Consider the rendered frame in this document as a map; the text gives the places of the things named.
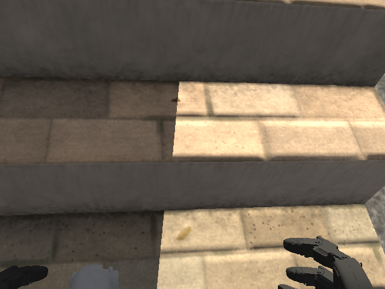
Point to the left robot thigh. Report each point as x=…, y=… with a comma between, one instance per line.
x=95, y=277

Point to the right robot hand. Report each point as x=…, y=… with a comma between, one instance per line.
x=347, y=272

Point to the left robot hand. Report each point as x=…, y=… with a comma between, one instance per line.
x=15, y=277

